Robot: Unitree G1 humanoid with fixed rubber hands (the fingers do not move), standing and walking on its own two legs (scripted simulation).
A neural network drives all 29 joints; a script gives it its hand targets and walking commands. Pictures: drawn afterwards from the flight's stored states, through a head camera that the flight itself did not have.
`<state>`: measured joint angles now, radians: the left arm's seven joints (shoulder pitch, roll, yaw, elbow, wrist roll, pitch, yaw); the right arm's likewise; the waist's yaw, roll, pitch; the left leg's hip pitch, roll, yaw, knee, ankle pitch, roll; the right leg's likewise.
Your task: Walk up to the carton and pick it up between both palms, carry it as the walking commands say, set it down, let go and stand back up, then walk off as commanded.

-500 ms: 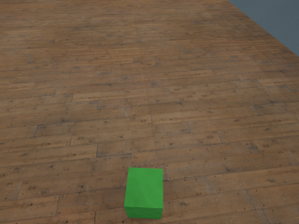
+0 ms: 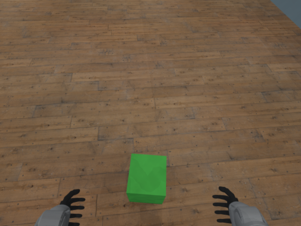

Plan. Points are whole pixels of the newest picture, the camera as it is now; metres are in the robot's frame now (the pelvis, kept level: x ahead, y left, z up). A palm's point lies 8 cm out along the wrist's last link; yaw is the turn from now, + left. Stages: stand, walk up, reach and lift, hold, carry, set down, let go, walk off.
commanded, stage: reach and lift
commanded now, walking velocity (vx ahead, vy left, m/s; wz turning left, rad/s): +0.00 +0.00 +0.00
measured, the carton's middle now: (147, 179) +0.40 +0.01 -0.64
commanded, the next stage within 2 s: none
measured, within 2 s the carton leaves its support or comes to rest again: neither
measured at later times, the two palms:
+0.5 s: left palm (80, 209) +0.19 +0.21 -0.16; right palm (220, 213) +0.18 -0.21 -0.15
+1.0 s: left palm (94, 161) +0.35 +0.21 -0.19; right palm (200, 168) +0.32 -0.18 -0.19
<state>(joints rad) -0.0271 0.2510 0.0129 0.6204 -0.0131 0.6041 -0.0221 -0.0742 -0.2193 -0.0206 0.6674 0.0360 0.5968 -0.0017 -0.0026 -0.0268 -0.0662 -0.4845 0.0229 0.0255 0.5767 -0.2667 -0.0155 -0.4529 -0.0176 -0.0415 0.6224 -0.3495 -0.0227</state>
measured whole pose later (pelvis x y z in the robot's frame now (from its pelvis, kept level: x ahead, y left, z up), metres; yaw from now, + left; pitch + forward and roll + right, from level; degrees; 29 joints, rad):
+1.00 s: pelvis -0.10 +0.03 -0.10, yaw -3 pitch +31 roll -1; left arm -0.91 0.22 0.22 0.89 -0.02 0.30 0.07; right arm -0.88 -0.18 -0.25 0.85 0.03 0.29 -0.08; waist -0.01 0.00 0.01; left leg -1.34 0.02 0.02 1.09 -0.30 0.01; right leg -1.31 0.00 0.00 1.11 -0.35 0.02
